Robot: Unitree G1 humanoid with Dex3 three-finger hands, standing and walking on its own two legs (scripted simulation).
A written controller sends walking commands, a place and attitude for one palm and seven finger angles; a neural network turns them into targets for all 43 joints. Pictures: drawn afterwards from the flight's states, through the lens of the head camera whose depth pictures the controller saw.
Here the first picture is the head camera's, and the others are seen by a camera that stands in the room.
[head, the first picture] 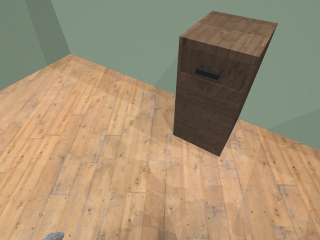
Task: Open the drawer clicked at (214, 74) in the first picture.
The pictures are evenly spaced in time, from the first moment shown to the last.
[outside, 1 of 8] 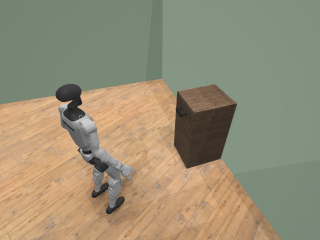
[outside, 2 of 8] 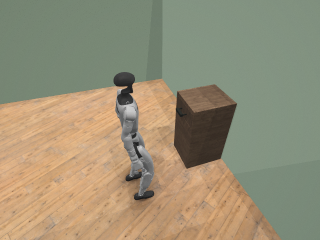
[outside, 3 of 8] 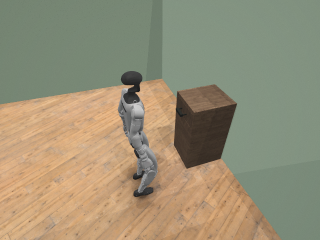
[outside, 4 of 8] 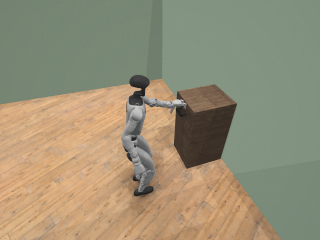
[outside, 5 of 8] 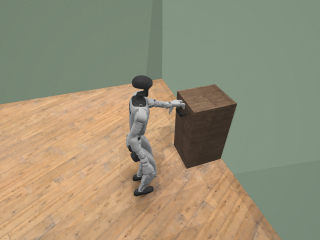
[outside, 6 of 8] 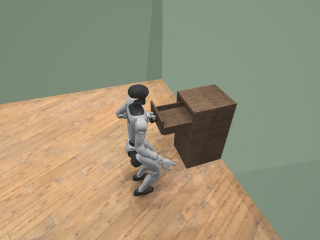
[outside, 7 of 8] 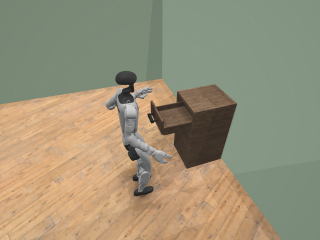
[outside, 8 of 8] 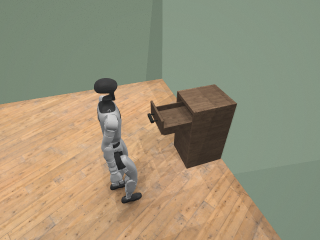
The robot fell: no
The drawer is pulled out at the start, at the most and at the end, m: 0.00 0.30 0.30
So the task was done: yes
